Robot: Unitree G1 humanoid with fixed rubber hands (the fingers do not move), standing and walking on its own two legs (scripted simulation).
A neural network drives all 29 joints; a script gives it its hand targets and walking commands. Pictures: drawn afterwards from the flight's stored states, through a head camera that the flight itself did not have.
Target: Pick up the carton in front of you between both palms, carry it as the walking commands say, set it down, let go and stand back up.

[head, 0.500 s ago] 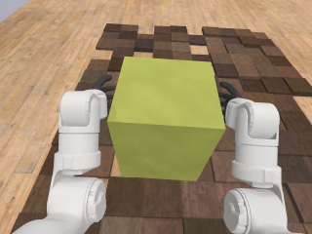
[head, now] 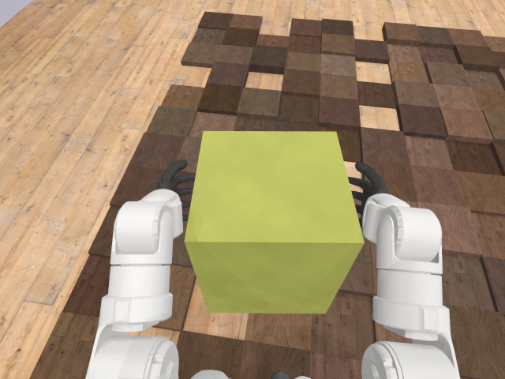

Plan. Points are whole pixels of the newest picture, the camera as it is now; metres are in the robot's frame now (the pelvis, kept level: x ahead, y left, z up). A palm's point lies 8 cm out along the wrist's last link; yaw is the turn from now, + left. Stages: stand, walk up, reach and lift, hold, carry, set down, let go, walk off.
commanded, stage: carry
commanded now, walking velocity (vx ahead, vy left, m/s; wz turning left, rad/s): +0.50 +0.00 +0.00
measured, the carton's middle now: (268, 228) +0.36 +0.01 +0.00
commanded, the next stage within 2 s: none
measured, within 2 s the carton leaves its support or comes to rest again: neither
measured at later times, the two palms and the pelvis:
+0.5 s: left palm (182, 62) +0.63 +0.19 +0.13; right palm (346, 75) +0.60 -0.11 +0.14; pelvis +0.31 +0.06 +0.00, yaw -3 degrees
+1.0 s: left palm (226, 29) +0.93 +0.15 +0.03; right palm (339, 32) +0.94 -0.15 +0.03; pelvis +0.60 +0.00 -0.03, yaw -2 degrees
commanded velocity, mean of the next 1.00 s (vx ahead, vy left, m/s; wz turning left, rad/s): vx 0.50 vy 0.00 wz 0.00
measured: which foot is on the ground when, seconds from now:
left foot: up 0.00-0.30, down 0.32-0.80, up 0.82-1.00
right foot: down 0.00-0.36, up 0.38-0.78, down 0.80-1.00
